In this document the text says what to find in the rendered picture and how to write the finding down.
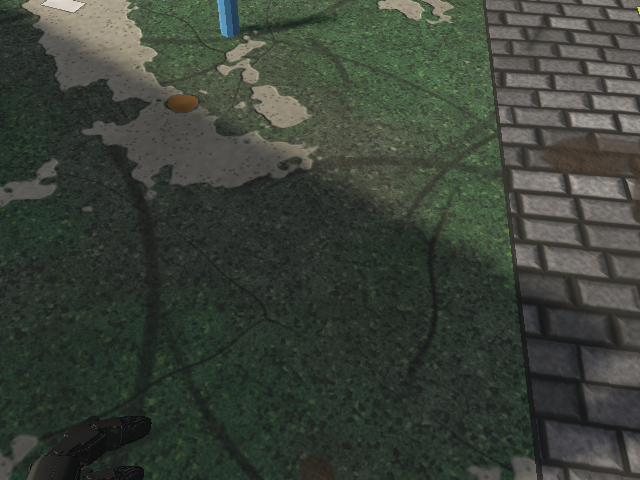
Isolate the robot left hand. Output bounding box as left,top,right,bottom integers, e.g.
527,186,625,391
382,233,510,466
27,416,152,480

